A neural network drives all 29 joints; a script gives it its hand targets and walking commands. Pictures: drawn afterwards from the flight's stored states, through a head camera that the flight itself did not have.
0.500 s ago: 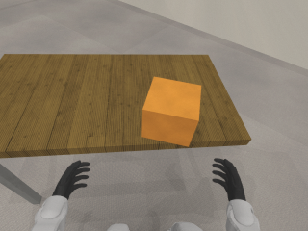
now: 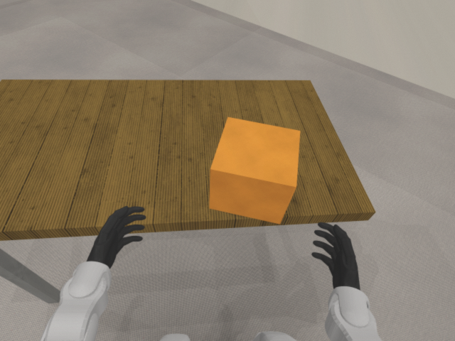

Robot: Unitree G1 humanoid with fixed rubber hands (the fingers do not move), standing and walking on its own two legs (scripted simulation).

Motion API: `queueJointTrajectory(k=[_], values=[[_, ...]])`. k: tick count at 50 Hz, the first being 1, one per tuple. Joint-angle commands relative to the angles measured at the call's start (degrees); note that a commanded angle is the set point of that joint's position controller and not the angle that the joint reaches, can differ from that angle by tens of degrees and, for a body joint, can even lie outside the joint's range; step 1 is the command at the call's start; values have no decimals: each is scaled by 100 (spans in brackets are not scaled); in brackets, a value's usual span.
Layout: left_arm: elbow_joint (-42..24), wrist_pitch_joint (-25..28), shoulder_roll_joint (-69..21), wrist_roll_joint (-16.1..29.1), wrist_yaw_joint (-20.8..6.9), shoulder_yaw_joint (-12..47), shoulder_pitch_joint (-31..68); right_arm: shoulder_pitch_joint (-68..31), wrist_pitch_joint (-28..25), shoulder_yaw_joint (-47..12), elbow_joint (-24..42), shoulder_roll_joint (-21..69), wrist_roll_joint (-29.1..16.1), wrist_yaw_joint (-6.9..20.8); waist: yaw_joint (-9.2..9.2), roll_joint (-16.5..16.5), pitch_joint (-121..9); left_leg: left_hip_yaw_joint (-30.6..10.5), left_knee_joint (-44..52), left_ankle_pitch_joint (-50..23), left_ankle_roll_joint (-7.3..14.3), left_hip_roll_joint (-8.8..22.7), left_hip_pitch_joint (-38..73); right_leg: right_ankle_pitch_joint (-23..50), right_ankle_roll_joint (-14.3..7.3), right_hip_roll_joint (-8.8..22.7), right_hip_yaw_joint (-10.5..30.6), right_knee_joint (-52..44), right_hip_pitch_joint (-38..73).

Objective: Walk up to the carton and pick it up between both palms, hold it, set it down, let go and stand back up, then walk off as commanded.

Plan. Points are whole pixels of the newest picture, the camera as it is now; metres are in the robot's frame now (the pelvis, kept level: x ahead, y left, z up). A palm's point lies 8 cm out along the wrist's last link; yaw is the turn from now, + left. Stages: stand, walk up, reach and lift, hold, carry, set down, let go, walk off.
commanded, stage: reach and lift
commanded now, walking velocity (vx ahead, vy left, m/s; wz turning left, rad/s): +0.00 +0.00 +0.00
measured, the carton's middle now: (253, 170) +0.46 -0.05 -0.02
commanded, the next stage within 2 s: none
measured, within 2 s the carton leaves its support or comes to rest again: neither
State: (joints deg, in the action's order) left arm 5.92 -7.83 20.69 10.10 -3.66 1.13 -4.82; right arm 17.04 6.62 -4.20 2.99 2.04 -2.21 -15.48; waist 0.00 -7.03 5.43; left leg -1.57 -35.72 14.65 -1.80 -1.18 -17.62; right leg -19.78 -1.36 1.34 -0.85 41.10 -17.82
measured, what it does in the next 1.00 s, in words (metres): stands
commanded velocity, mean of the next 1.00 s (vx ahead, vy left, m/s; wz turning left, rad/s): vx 0.00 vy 0.00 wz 0.00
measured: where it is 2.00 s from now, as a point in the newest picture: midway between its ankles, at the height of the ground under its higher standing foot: outside the picture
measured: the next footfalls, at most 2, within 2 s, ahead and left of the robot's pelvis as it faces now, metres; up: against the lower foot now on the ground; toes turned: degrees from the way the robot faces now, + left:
none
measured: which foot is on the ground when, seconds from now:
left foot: down 0.00-1.00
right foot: down 0.00-1.00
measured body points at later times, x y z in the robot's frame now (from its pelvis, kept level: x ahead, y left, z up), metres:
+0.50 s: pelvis +0.03 +0.00 +0.01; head +0.06 +0.03 +0.46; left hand +0.33 +0.22 +0.04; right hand +0.28 -0.17 +0.05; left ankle +0.05 +0.14 -0.72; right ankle +0.03 -0.10 -0.72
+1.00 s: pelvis +0.03 +0.00 +0.01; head +0.07 +0.04 +0.46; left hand +0.41 +0.20 +0.10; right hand +0.36 -0.17 +0.08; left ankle +0.05 +0.14 -0.72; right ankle +0.03 -0.10 -0.72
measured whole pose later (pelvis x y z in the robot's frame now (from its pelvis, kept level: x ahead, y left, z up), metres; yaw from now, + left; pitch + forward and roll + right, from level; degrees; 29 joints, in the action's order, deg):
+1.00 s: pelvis +0.03 +0.00 +0.01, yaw +0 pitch +2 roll +2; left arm 14.3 -20.6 20.7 10.6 -4.2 1.2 23.9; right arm -11.8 9.3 3.8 -12.8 0.5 -5.9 -16.1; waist 0.0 -6.3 2.6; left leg -1.6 -29.1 13.2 -1.8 -0.6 -17.5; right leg -17.7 -1.0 0.9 -0.8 33.7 -17.5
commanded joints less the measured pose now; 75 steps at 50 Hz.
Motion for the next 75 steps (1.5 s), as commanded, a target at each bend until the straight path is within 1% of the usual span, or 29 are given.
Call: queueJointTrajectory(k=[1,2,3,11,12,13,15,19,20,21,25,26,27,30,31,39,40,41,42,46,49,53,56,63,64,67,72,74,75], values=[[-1842,302,1527,969,85,-373,1632,-1445,-394,58,1747,-71,-697,-113,240,1344,-1661,549,1071,188,326,225,823,438,177,481,782,-2047,705],[-1541,239,1471,902,28,-420,1745,-1667,-423,129,1845,-123,-559,-142,155,1017,-1686,446,1052,148,327,191,749,512,224,424,766,-1998,712],[-1716,147,1419,915,36,-408,1672,-1504,-452,195,1837,-306,-646,-184,123,1317,-1875,432,1129,60,271,251,922,917,239,456,713,-1950,946],[-1785,-88,1143,859,79,-380,2205,-2193,-633,221,1613,-653,-713,-64,-17,1306,-2159,357,1065,-943,123,259,1189,2207,255,280,375,-1849,794],[-1483,-42,1143,839,19,-494,2101,-2207,-605,-17,1333,-491,-712,-67,189,1236,-1879,389,989,-1044,148,248,1321,2160,307,359,479,-1916,739],[-1850,-63,1184,837,21,-371,2162,-1970,-621,188,1477,-649,-742,-104,-54,1335,-2076,420,1052,-929,123,234,1515,2126,287,252,389,-1946,795],[-2053,-206,1071,751,64,-382,1879,-1556,-586,346,1317,-733,-762,-103,-100,1564,-1915,352,1146,-1444,29,272,1947,2401,253,142,304,-2010,872],[-2094,-172,1145,867,70,-482,2209,-1865,-584,150,1296,-514,-785,-80,-43,1158,-2257,363,1127,-1436,167,241,1631,2875,346,282,397,-1931,1022],[-2014,-231,1101,858,57,-342,2540,-2173,-554,279,1123,-763,-755,-114,-301,1366,-2424,360,1057,-1620,65,236,1826,2967,309,170,339,-1902,983],[-2128,-208,1131,779,78,-523,2413,-2227,-543,268,1252,-730,-819,-97,-139,1479,-2491,348,1071,-1572,38,249,1755,3007,263,242,387,-1898,1059],[-1484,-389,1119,1013,82,-289,3318,-3097,-382,475,1034,-831,-711,-71,-339,1318,-2283,359,1171,-1305,105,224,1632,2421,275,101,273,-1972,834],[-1674,-394,1042,903,104,-417,2846,-2861,-414,306,1264,-691,-805,-41,-121,1299,-2245,335,1223,-1356,129,243,1847,2503,274,123,254,-2037,972],[-1753,-481,1093,993,82,-256,3085,-2935,-339,253,1097,-654,-919,-76,-311,1293,-2321,400,1081,-1564,127,203,1815,2978,325,238,353,-1995,1006],[-1314,-483,1049,758,31,-510,3296,-3117,-335,365,958,-590,-767,-108,-277,1212,-2379,380,1273,-1043,190,203,1571,2656,330,260,369,-1988,1183],[-1287,-524,1045,772,66,-362,3876,-3709,-336,699,1085,-942,-746,-86,-510,1369,-2655,360,1282,-1081,189,179,1551,2557,335,195,242,-2016,991],[55,-944,958,773,-80,-513,4377,-4529,-99,618,357,-924,-948,-157,-511,861,-2394,358,1311,-1233,218,155,1590,3118,419,160,299,-2068,1256],[-274,-957,848,749,-74,-392,4720,-4800,-89,746,387,-954,-937,-73,-597,1327,-2789,342,1288,-1534,123,198,1670,3313,348,184,180,-1989,1385],[181,-989,920,631,-112,-584,4542,-4931,-93,647,186,-839,-909,-79,-384,999,-2690,369,1229,-1457,191,169,1640,3342,365,167,262,-2047,1466],[-141,-959,952,494,-78,-555,4769,-4755,-99,839,-191,-936,-879,-95,-660,1180,-2742,324,1262,-1478,119,222,1751,3331,357,121,220,-2070,1335],[204,-900,997,673,-53,-517,5322,-5701,-165,785,144,-1000,-904,-120,-565,1070,-3355,339,1169,-1465,139,160,1377,3502,415,133,222,-1923,1556],[87,-802,908,596,6,-467,5827,-5903,-218,1062,-187,-1052,-864,-120,-781,1354,-3674,253,1135,-1894,125,124,1593,3690,411,64,148,-1980,1424],[885,-764,860,560,-79,-280,5883,-6146,-86,886,-580,-914,-852,-158,-793,1033,-3402,244,1090,-1791,179,116,1479,3860,457,96,213,-1937,1436],[995,-643,860,562,7,-261,6716,-6788,-100,1130,-940,-1092,-787,-155,-1021,1352,-3768,193,1059,-1795,90,90,1385,3796,427,24,174,-1884,1340],[2139,-316,734,565,55,-209,7533,-7768,-204,1142,-1889,-971,-707,-149,-968,1276,-3971,209,881,-2029,30,92,1390,3881,401,-32,67,-1889,1115],[2355,-279,698,693,53,24,7819,-7989,-206,1400,-2158,-1038,-596,-141,-1200,1235,-3867,155,950,-1850,40,99,1348,3553,383,-58,84,-2010,947],[2522,-50,651,613,124,-68,7781,-8107,-332,1266,-2221,-1107,-752,-100,-1016,1229,-4161,175,844,-2070,4,123,1494,3770,344,-103,-8,-1914,799],[3658,264,375,781,109,347,8421,-8918,-437,1562,-2941,-1264,-558,-67,-1223,1496,-4054,82,751,-1800,-37,161,1536,3006,262,-146,-117,-2001,144],[4093,345,554,543,131,98,8372,-8919,-467,1383,-3373,-1140,-653,-50,-934,1377,-3796,164,725,-2014,3,160,1419,3264,271,-127,-65,-1922,287],[4379,380,446,548,78,146,8138,-8661,-486,1375,-3638,-1136,-544,-92,-1115,1166,-3680,180,733,-1917,-8,147,1255,3409,278,-106,-10,-1978,506]])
